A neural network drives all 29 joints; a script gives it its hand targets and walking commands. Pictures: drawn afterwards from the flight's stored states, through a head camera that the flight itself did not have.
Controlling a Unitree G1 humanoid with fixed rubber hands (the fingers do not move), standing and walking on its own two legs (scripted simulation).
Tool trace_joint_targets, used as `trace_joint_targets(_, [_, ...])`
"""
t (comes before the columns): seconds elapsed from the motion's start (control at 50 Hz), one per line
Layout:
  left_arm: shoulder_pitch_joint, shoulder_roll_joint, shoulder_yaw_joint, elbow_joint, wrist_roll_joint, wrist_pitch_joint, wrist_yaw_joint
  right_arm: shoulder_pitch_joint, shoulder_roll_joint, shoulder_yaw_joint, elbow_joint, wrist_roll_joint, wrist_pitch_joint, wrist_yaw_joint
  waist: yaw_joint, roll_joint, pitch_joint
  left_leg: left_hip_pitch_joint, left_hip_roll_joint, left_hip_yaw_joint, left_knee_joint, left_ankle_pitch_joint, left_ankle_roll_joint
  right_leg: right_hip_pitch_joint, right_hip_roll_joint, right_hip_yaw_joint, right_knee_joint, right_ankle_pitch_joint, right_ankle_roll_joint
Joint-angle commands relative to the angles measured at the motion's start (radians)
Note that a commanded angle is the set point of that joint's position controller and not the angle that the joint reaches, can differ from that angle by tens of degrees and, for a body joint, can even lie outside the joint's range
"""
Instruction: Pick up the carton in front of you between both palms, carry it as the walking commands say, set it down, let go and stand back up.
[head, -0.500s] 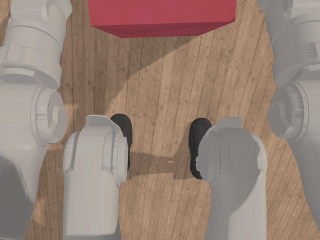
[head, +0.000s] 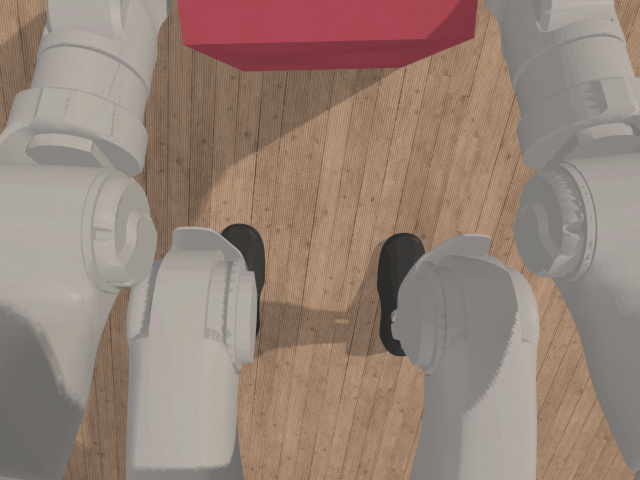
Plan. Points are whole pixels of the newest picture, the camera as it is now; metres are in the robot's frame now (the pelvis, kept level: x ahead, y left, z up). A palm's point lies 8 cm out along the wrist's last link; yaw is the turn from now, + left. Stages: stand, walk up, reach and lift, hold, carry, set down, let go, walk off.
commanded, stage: reach and lift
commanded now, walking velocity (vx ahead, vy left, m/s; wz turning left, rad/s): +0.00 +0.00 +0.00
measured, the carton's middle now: out of the picture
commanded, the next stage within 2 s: none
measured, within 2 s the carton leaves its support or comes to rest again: leaves its support in 0.30 s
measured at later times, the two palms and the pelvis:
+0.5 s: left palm out of the picture +0.55 +0.16 -0.09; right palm out of the picture +0.57 -0.14 -0.08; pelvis +0.01 +0.00 +0.02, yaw +0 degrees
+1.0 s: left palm out of the picture +0.49 +0.16 +0.07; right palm out of the picture +0.51 -0.14 +0.08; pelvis +0.00 +0.00 +0.13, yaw -1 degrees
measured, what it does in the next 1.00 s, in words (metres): rises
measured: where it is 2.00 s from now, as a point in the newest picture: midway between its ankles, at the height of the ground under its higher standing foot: (320, 309)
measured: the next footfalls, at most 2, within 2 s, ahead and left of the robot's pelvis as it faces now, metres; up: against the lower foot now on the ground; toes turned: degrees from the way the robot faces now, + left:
none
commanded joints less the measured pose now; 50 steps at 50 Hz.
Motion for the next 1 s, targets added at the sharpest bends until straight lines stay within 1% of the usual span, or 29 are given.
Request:
trace_joint_targets(0.0, [-0.469,-0.474,-0.146,-0.162,0.004,0.012,-0.153,-0.466,0.581,0.125,-0.204,0.007,0.007,0.147,0.049,-0.061,-1.221,0.600,-0.069,0.114,-0.128,0.348,0.031,0.514,0.060,-0.120,-0.145,0.322,0.005])
trace_joint_targets(0.02, [-0.540,-0.701,-0.184,-0.172,0.013,0.036,-0.212,-0.490,0.686,0.114,-0.205,-0.043,0.016,0.202,-0.019,-0.066,-1.185,0.578,-0.066,0.117,-0.111,0.354,0.022,0.552,0.065,-0.114,-0.151,0.337,-0.011])
trace_joint_targets(0.04, [-0.566,-0.773,-0.189,-0.184,0.047,0.062,-0.256,-0.491,0.812,0.076,-0.195,-0.033,0.042,0.245,0.056,0.011,-1.134,0.594,-0.075,0.145,-0.101,0.312,0.026,0.507,0.073,-0.094,-0.163,0.283,-0.022])
trace_joint_targets(0.06, [-0.480,-0.810,-0.143,-0.195,0.052,0.072,-0.279,-0.497,0.852,0.119,-0.247,-0.054,0.056,0.271,0.040,-0.113,-1.132,0.533,-0.083,0.144,-0.109,0.276,0.042,0.474,0.073,-0.140,-0.138,0.245,-0.001])
trace_joint_targets(0.08, [-0.501,-0.904,-0.168,-0.201,0.057,0.101,-0.313,-0.475,0.867,0.103,-0.226,-0.059,0.068,0.290,0.032,-0.020,-1.082,0.491,-0.082,0.142,-0.120,0.275,0.036,0.500,0.082,-0.111,-0.162,0.276,-0.028])
trace_joint_targets(0.12, [-0.454,-0.889,-0.178,-0.244,0.041,0.124,-0.340,-0.446,0.887,0.130,-0.253,-0.044,0.087,0.315,0.040,-0.056,-1.079,0.468,-0.069,0.141,-0.119,0.285,0.037,0.514,0.065,-0.132,-0.118,0.303,-0.027])
trace_joint_targets(0.14, [-0.428,-0.929,-0.175,-0.273,0.071,0.126,-0.350,-0.481,0.940,0.164,-0.302,-0.031,0.089,0.315,0.106,-0.039,-1.110,0.433,-0.084,0.174,-0.121,0.288,0.050,0.514,0.075,-0.120,-0.145,0.291,-0.037])
trace_joint_targets(0.16, [-0.447,-0.971,-0.198,-0.281,0.032,0.133,-0.362,-0.424,0.940,0.156,-0.225,-0.061,0.105,0.322,-0.014,-0.049,-1.081,0.437,-0.073,0.148,-0.112,0.299,0.041,0.551,0.082,-0.121,-0.153,0.322,-0.037])
trace_joint_targets(0.26, [-0.499,-1.057,-0.303,-0.449,-0.074,0.147,-0.347,-0.578,1.026,0.314,-0.491,0.092,0.084,0.295,0.036,-0.058,-1.580,0.651,-0.088,0.137,-0.096,0.558,0.053,0.705,0.081,-0.145,-0.100,0.570,-0.029])
trace_joint_targets(0.28, [-0.574,-1.080,-0.367,-0.510,-0.117,0.144,-0.327,-0.531,1.071,0.350,-0.536,0.116,0.102,0.282,-0.024,-0.054,-1.747,0.769,-0.087,0.141,-0.077,0.641,0.037,0.800,0.076,-0.154,-0.101,0.637,-0.032])
trace_joint_targets(0.32, [-0.487,-1.081,-0.337,-0.558,-0.070,0.170,-0.317,-0.507,1.138,0.334,-0.637,0.117,0.138,0.285,0.036,-0.042,-1.952,0.836,-0.111,0.157,-0.118,0.673,0.044,0.847,0.095,-0.154,-0.133,0.683,-0.023])
trace_joint_targets(0.36, [-0.547,-1.146,-0.418,-0.703,-0.115,0.181,-0.304,-0.415,1.210,0.290,-0.598,0.078,0.183,0.269,-0.060,-0.062,-2.151,0.925,-0.129,0.140,-0.143,0.714,0.027,0.907,0.103,-0.171,-0.171,0.709,-0.010])
trace_joint_targets(0.38, [-0.473,-1.119,-0.394,-0.615,-0.040,0.206,-0.305,-0.396,1.199,0.312,-0.560,0.045,0.190,0.268,0.027,-0.030,-2.052,0.827,-0.121,0.152,-0.159,0.665,0.025,0.854,0.107,-0.133,-0.195,0.689,-0.008])
trace_joint_targets(0.4, [-0.548,-1.095,-0.391,-0.701,-0.028,0.194,-0.304,-0.355,1.227,0.264,-0.501,0.019,0.212,0.275,-0.005,-0.076,-1.978,0.704,-0.126,0.164,-0.192,0.587,0.023,0.886,0.112,-0.139,-0.191,0.666,-0.007])
trace_joint_targets(0.42, [-0.552,-1.141,-0.450,-0.678,-0.046,0.220,-0.291,-0.402,1.205,0.277,-0.621,0.026,0.198,0.274,-0.003,0.044,-1.990,0.791,-0.120,0.153,-0.219,0.570,0.016,0.804,0.112,-0.138,-0.218,0.610,-0.017])
trace_joint_targets(0.46, [-0.296,-1.187,-0.287,-0.447,0.066,0.250,-0.300,-0.375,1.244,0.225,-0.515,-0.023,0.216,0.294,0.033,-0.053,-1.733,0.715,-0.135,0.153,-0.277,0.467,0.030,0.638,0.120,-0.178,-0.290,0.410,0.001])
trace_joint_targets(0.54, [-0.365,-1.143,-0.193,-0.495,0.135,0.256,-0.319,-0.158,1.221,0.050,-0.309,-0.184,0.256,0.315,-0.032,-0.045,-1.502,0.553,-0.135,0.146,-0.389,0.299,0.026,0.547,0.106,-0.148,-0.405,0.285,-0.030])
trace_joint_targets(0.56, [-0.257,-1.190,-0.137,-0.388,0.221,0.271,-0.318,-0.229,1.242,0.025,-0.330,-0.190,0.237,0.315,0.058,0.013,-1.483,0.562,-0.131,0.173,-0.409,0.259,0.030,0.496,0.127,-0.154,-0.414,0.238,-0.027])
trace_joint_targets(0.58, [-0.306,-1.160,-0.151,-0.429,0.183,0.264,-0.321,-0.180,1.211,0.020,-0.316,-0.216,0.245,0.319,-0.072,-0.044,-1.430,0.547,-0.128,0.139,-0.419,0.251,0.029,0.530,0.123,-0.183,-0.415,0.264,-0.025])
trace_joint_targets(0.6, [-0.287,-1.126,-0.111,-0.417,0.227,0.268,-0.326,-0.180,1.222,-0.021,-0.282,-0.226,0.247,0.317,0.051,0.023,-1.437,0.550,-0.127,0.176,-0.434,0.234,0.023,0.510,0.122,-0.152,-0.455,0.224,-0.032])
trace_joint_targets(0.62, [-0.267,-1.161,-0.080,-0.374,0.245,0.271,-0.324,-0.159,1.203,-0.031,-0.260,-0.275,0.245,0.325,-0.036,0.000,-1.358,0.551,-0.126,0.153,-0.471,0.208,0.020,0.466,0.134,-0.169,-0.474,0.177,-0.041])
trace_joint_targets(0.64, [-0.251,-1.167,-0.085,-0.385,0.267,0.275,-0.333,-0.146,1.181,-0.069,-0.260,-0.283,0.245,0.331,0.000,0.075,-1.369,0.544,-0.130,0.176,-0.475,0.206,0.011,0.505,0.128,-0.147,-0.500,0.201,-0.045])
trace_joint_targets(0.72, [-0.359,-1.237,-0.155,-0.411,0.182,0.275,-0.337,-0.256,1.234,-0.045,-0.367,-0.247,0.244,0.343,-0.055,0.040,-1.579,0.727,-0.138,0.137,-0.514,0.240,0.022,0.551,0.121,-0.193,-0.533,0.220,-0.029])
trace_joint_targets(0.76, [-0.316,-1.256,-0.110,-0.381,0.222,0.282,-0.341,-0.263,1.283,-0.018,-0.379,-0.243,0.254,0.349,0.006,0.033,-1.589,0.747,-0.133,0.159,-0.567,0.212,0.018,0.602,0.130,-0.171,-0.589,0.179,-0.029])
trace_joint_targets(0.86, [-0.221,-1.328,-0.209,-0.462,0.194,0.325,-0.338,-0.154,1.368,0.081,-0.415,-0.213,0.298,0.363,0.021,-0.005,-1.717,0.865,-0.130,0.154,-0.606,0.300,0.013,0.730,0.126,-0.167,-0.627,0.267,-0.006])
trace_joint_targets(0.88, [-0.223,-1.372,-0.263,-0.482,0.163,0.322,-0.342,-0.119,1.430,0.129,-0.419,-0.195,0.294,0.363,-0.025,0.020,-1.791,0.949,-0.136,0.147,-0.618,0.311,0.015,0.750,0.126,-0.178,-0.645,0.271,-0.005])
trace_joint_targets(0.92, [-0.195,-1.384,-0.267,-0.511,0.177,0.318,-0.356,-0.159,1.447,0.180,-0.516,-0.160,0.293,0.363,0.053,-0.011,-1.834,0.932,-0.137,0.171,-0.631,0.385,0.020,0.836,0.124,-0.155,-0.662,0.366,0.009])
trace_joint_targets(0.94, [-0.146,-1.437,-0.315,-0.501,0.136,0.326,-0.361,-0.150,1.427,0.187,-0.535,-0.171,0.295,0.356,-0.034,0.014,-1.859,0.945,-0.145,0.161,-0.643,0.385,0.006,0.888,0.131,-0.184,-0.671,0.388,0.008])
trace_joint_targets(0.98, [-0.132,-1.378,-0.297,-0.472,0.138,0.324,-0.367,-0.019,1.449,0.162,-0.404,-0.177,0.302,0.342,-0.013,-0.019,-1.716,0.891,-0.138,0.154,-0.668,0.364,0.010,0.895,0.127,-0.160,-0.709,0.367,0.006])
